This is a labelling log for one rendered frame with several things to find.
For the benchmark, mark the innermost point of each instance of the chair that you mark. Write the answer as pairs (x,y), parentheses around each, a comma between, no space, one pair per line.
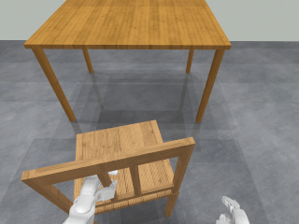
(139,154)

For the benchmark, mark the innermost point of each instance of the robot left forearm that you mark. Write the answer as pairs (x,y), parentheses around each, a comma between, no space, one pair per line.
(82,211)

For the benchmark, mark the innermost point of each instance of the table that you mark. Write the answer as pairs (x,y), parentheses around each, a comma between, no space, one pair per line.
(130,24)

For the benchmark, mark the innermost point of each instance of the robot right hand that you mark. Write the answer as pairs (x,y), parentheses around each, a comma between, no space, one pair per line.
(238,215)

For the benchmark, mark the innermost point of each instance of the robot left hand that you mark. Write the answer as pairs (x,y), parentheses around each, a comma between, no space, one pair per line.
(91,185)

